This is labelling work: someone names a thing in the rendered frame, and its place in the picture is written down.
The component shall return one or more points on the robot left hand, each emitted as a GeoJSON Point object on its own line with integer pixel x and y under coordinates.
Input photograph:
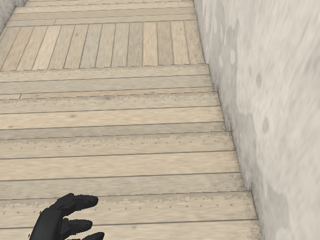
{"type": "Point", "coordinates": [50, 224]}

